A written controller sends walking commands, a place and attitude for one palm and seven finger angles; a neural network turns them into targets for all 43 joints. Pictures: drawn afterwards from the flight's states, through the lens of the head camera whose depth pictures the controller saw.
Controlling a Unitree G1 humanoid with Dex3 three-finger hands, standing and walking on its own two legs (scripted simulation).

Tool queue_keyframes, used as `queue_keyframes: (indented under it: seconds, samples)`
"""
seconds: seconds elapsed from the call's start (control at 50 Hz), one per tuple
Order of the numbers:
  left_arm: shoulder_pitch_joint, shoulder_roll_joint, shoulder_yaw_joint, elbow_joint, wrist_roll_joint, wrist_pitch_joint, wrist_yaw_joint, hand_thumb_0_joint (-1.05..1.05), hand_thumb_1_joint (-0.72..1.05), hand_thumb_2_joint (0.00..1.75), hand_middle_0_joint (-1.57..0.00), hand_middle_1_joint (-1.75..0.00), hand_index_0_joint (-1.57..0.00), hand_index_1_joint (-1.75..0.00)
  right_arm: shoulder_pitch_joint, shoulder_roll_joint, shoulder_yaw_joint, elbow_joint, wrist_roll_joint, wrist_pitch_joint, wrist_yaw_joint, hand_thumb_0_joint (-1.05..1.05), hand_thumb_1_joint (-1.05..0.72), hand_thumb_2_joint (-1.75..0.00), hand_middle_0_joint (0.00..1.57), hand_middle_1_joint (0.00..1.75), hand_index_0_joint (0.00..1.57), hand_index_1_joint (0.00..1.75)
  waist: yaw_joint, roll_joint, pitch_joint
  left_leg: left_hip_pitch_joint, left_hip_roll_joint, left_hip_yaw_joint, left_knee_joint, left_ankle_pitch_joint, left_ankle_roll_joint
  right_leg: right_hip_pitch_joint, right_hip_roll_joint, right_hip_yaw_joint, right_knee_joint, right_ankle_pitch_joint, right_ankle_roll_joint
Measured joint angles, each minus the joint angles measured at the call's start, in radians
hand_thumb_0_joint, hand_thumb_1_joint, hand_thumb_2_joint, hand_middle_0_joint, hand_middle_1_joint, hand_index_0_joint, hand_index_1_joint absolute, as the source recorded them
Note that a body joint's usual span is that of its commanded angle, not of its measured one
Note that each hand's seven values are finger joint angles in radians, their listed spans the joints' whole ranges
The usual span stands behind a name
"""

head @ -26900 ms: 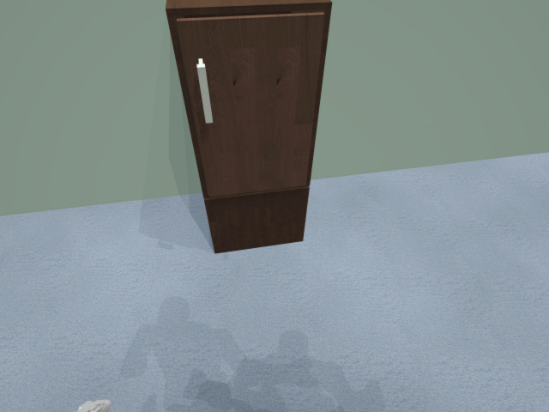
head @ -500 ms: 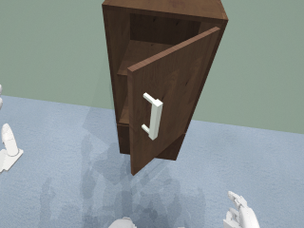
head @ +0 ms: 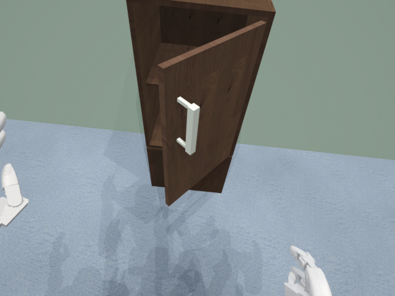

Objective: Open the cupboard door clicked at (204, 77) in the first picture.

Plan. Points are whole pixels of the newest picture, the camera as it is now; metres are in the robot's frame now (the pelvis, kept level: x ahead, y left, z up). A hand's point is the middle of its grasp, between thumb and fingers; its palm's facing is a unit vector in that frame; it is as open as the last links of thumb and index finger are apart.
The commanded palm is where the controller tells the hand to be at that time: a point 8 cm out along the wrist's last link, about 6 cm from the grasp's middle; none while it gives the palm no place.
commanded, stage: stop stepping back and stand still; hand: left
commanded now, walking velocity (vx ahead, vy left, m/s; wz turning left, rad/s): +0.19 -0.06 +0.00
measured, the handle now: (186, 127) +0.50 +0.06 +0.04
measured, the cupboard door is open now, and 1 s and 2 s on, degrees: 50 50 50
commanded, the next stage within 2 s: let the arm hang, fingers relaxed in 0.52 s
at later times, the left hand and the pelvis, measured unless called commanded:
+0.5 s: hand out of the picture +0.13 +0.25 +0.18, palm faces +0.48 -0.78 -0.40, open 7.4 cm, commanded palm +0.07 +0.29 +0.19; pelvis -0.06 -0.02 +0.01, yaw +1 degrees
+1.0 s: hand out of the picture -0.07 +0.19 -0.17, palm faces +0.10 -0.98 -0.18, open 6.9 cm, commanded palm none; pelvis -0.09 +0.01 +0.01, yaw +4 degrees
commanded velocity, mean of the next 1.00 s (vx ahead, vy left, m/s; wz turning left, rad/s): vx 0.06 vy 0.02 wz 0.00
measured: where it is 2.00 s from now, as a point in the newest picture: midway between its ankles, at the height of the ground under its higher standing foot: outside the picture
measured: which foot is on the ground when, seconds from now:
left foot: down 0.00-0.26, up 0.28-0.54, down 0.56-1.00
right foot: down 0.00-1.00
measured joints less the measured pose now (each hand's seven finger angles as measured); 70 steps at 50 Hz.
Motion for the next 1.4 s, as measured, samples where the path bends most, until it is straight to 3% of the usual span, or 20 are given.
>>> queue_keyframes:
  seconds: [0.04, 0.08, 0.16, 0.22, 0.26, 0.3, 0.34, 0.38, 0.44, 0.56, 0.62, 0.64, 0.68, 0.74, 0.78, 0.9, 0.94, 1.04, 1.18, 1.4]
  samples:
    - [-0.026, 0.020, 0.019, 0.021, -0.004, 0.001, 0.007, 0.01, 0.89, 0.90, -0.22, -0.30, -0.21, -0.31, -0.021, 0.004, -0.019, -0.004, 0.002, -0.012, 0.004, 0.02, -0.90, -0.90, 0.20, 0.30, 0.21, 0.30, -0.011, -0.019, 0.031, 0.023, -0.019, 0.013, -0.031, -0.029, 0.027, -0.055, -0.016, 0.012, 0.117, -0.020, 0.010]
    - [-0.038, 0.028, 0.029, 0.042, -0.004, 0.009, 0.007, 0.01, 0.89, 0.90, -0.22, -0.30, -0.21, -0.30, -0.030, 0.008, -0.024, -0.011, -0.006, -0.023, 0.015, 0.02, -0.90, -0.90, 0.20, 0.30, 0.21, 0.30, -0.017, -0.023, 0.053, 0.045, -0.017, 0.022, -0.055, 0.006, 0.025, -0.091, -0.010, 0.012, 0.163, -0.054, 0.016]
    - [0.003, 0.032, 0.032, 0.041, -0.005, 0.022, 0.003, 0.01, 0.89, 0.90, -0.21, -0.30, -0.21, -0.30, -0.010, 0.012, -0.013, -0.026, -0.014, -0.035, 0.027, 0.01, -0.90, -0.90, 0.20, 0.30, 0.21, 0.30, -0.038, -0.007, 0.057, 0.068, -0.004, 0.016, -0.096, 0.053, 0.018, -0.117, -0.002, -0.033, 0.117, -0.018, 0.024]
    - [0.058, 0.027, 0.021, 0.044, 0.002, 0.018, 0.002, 0.01, 0.89, 0.90, -0.21, -0.30, -0.21, -0.30, 0.022, 0.011, -0.008, -0.029, -0.015, -0.023, 0.023, 0.01, -0.90, -0.90, 0.20, 0.30, 0.21, 0.30, -0.035, 0.008, 0.031, 0.051, 0.003, 0.018, -0.072, 0.041, 0.012, -0.080, -0.006, -0.070, 0.030, 0.007, 0.013]
    - [0.065, 0.017, 0.005, 0.067, 0.014, 0.015, -0.001, 0.01, 0.89, 0.90, -0.21, -0.30, -0.21, -0.30, 0.040, 0.006, -0.017, -0.021, -0.018, -0.007, 0.016, 0.01, -0.90, -0.90, 0.20, 0.30, 0.21, 0.30, -0.030, 0.037, 0.023, 0.018, 0.015, 0.002, -0.002, -0.052, 0.005, -0.071, 0.008, -0.089, 0.000, 0.061, -0.026]
    - [0.055, 0.004, -0.009, 0.084, 0.021, 0.014, -0.005, 0.01, 0.89, 0.90, -0.21, -0.30, -0.21, -0.30, 0.055, 0.003, -0.027, 0.005, -0.023, 0.011, 0.014, 0.01, -0.90, -0.90, 0.20, 0.30, 0.21, 0.30, -0.005, 0.038, 0.010, -0.058, 0.007, -0.019, 0.188, -0.160, -0.011, -0.081, 0.008, -0.091, -0.012, 0.107, -0.064]
    - [0.026, -0.026, -0.017, 0.104, 0.026, 0.003, -0.006, 0.01, 0.89, 0.90, -0.22, -0.30, -0.21, -0.30, 0.062, -0.004, -0.030, 0.043, -0.029, 0.019, 0.017, 0.01, -0.90, -0.90, 0.20, 0.30, 0.21, 0.30, 0.026, 0.021, 0.004, -0.122, -0.002, -0.029, 0.389, -0.152, -0.022, -0.081, -0.001, -0.077, -0.036, 0.156, -0.073]
    - [-0.002, -0.055, -0.021, 0.136, 0.030, -0.013, -0.004, 0.01, 0.89, 0.90, -0.22, -0.30, -0.21, -0.31, 0.073, -0.012, -0.030, 0.065, -0.032, 0.022, 0.016, 0.01, -0.90, -0.90, 0.20, 0.30, 0.21, 0.30, 0.033, 0.014, -0.009, -0.140, 0.013, -0.028, 0.451, -0.108, -0.025, -0.071, -0.007, -0.072, -0.070, 0.176, -0.068]
    - [-0.044, -0.076, -0.036, 0.176, 0.034, -0.019, 0.002, 0.01, 0.89, 0.90, -0.21, -0.30, -0.21, -0.30, 0.091, -0.021, -0.034, 0.071, -0.029, 0.010, 0.003, 0.02, -0.90, -0.90, 0.20, 0.30, 0.21, 0.30, 0.020, 0.016, -0.025, -0.095, 0.042, -0.021, 0.346, -0.083, -0.020, -0.061, -0.017, -0.085, -0.108, 0.196, -0.060]
    - [-0.046, -0.068, -0.052, 0.142, 0.033, -0.025, 0.010, 0.01, 0.89, 0.90, -0.21, -0.30, -0.21, -0.30, 0.083, -0.046, -0.048, 0.046, -0.029, -0.022, -0.010, 0.02, -0.90, -0.90, 0.20, 0.30, 0.21, 0.30, -0.005, 0.052, -0.012, 0.116, 0.064, -0.020, -0.062, -0.083, 0.003, -0.073, -0.001, -0.108, -0.104, 0.200, -0.044]
    - [-0.031, -0.035, -0.026, 0.119, 0.025, -0.030, 0.010, 0.01, 0.89, 0.90, -0.21, -0.30, -0.21, -0.30, 0.055, -0.027, -0.050, 0.034, -0.023, -0.019, -0.004, 0.02, -0.90, -0.90, 0.20, 0.30, 0.21, 0.30, -0.005, 0.032, 0.028, 0.135, 0.055, -0.014, -0.083, -0.017, -0.032, -0.074, -0.010, -0.097, -0.078, 0.191, -0.033]
    - [-0.052, -0.022, -0.040, 0.164, 0.039, -0.037, -0.006, 0.01, 0.89, 0.90, -0.21, -0.30, -0.21, -0.30, 0.049, -0.032, -0.052, 0.048, -0.021, -0.035, 0.016, 0.02, -0.90, -0.90, 0.20, 0.30, 0.20, 0.30, -0.002, 0.036, 0.025, 0.119, 0.052, -0.015, -0.069, -0.020, -0.036, -0.089, -0.015, -0.097, -0.063, 0.193, -0.024]
    - [-0.149, -0.017, -0.123, 0.354, 0.061, 0.024, -0.066, 0.00, 0.89, 0.90, -0.21, -0.30, -0.21, -0.30, 0.024, -0.059, -0.055, 0.089, -0.021, -0.018, 0.053, 0.01, -0.90, -0.90, 0.20, 0.30, 0.20, 0.30, 0.010, 0.056, 0.013, 0.084, 0.031, -0.021, -0.040, -0.028, -0.030, -0.127, -0.034, -0.082, -0.015, 0.176, -0.013]
    - [-0.265, -0.080, -0.243, 0.713, 0.074, 0.158, -0.120, 0.00, 0.90, 0.90, -0.20, -0.30, -0.20, -0.30, -0.027, -0.084, -0.049, 0.147, -0.034, 0.033, 0.072, 0.01, -0.90, -0.90, 0.20, 0.30, 0.21, 0.30, 0.007, 0.092, 0.003, 0.042, -0.001, -0.023, -0.002, -0.035, -0.013, -0.167, -0.055, -0.049, 0.043, 0.141, -0.003]
    - [-0.301, -0.133, -0.311, 0.929, 0.081, 0.210, -0.140, 0.00, 0.90, 0.90, -0.20, -0.30, -0.20, -0.30, -0.051, -0.078, -0.042, 0.179, -0.037, 0.056, 0.075, 0.01, -0.90, -0.90, 0.20, 0.30, 0.21, 0.30, 0.002, 0.110, 0.018, 0.038, 0.000, -0.025, 0.013, -0.039, -0.011, -0.167, -0.054, -0.050, 0.052, 0.142, 0.001]
    - [-0.279, -0.255, -0.438, 1.343, 0.074, 0.257, -0.159, 0.01, 0.91, 0.90, -0.20, -0.30, -0.20, -0.30, -0.022, 0.002, -0.016, 0.267, -0.042, 0.114, 0.082, 0.01, -0.90, -0.90, 0.20, 0.30, 0.21, 0.30, -0.008, 0.033, 0.061, 0.067, 0.005, -0.037, -0.012, -0.021, -0.021, -0.131, -0.048, -0.062, 0.017, 0.158, -0.007]
    - [-0.279, -0.259, -0.405, 1.411, 0.059, 0.246, -0.130, -0.01, 0.98, 0.90, -0.21, -0.30, -0.21, -0.30, 0.007, 0.026, -0.010, 0.305, -0.043, 0.124, 0.079, 0.01, -0.90, -0.90, 0.20, 0.30, 0.21, 0.30, 0.004, 0.013, 0.073, 0.070, 0.014, -0.050, -0.029, -0.008, -0.024, -0.114, -0.039, -0.076, -0.022, 0.180, -0.008]
    - [-0.256, -0.229, -0.407, 1.547, 0.064, 0.229, -0.138, -0.02, 0.99, 0.90, -0.21, -0.30, -0.21, -0.30, 0.061, 0.029, -0.026, 0.386, -0.044, 0.143, 0.065, 0.01, -0.92, -0.90, 0.20, 0.30, 0.21, 0.30, 0.023, 0.026, 0.083, 0.080, 0.023, -0.063, -0.068, 0.018, -0.025, -0.079, -0.027, -0.090, -0.106, 0.228, -0.010]
    - [-0.219, -0.222, -0.404, 1.675, 0.064, 0.223, -0.138, 0.00, 0.94, 0.90, -0.20, -0.30, -0.20, -0.30, 0.112, 0.015, -0.042, 0.450, -0.041, 0.139, 0.057, 0.01, -0.91, -0.90, 0.20, 0.30, 0.20, 0.30, 0.019, 0.070, 0.069, 0.105, 0.013, -0.052, -0.107, 0.034, -0.014, -0.061, -0.036, -0.080, -0.135, 0.241, -0.002]
    - [-0.266, -0.252, -0.407, 1.720, 0.060, 0.207, -0.130, 0.00, 0.91, 0.90, -0.20, -0.30, -0.20, -0.30, 0.124, 0.051, -0.034, 0.500, -0.040, 0.124, 0.053, 0.01, -0.91, -0.90, 0.20, 0.30, 0.20, 0.30, 0.009, 0.082, 0.053, 0.129, 0.009, -0.039, -0.131, 0.038, -0.014, -0.057, -0.040, -0.065, -0.129, 0.233, 0.000]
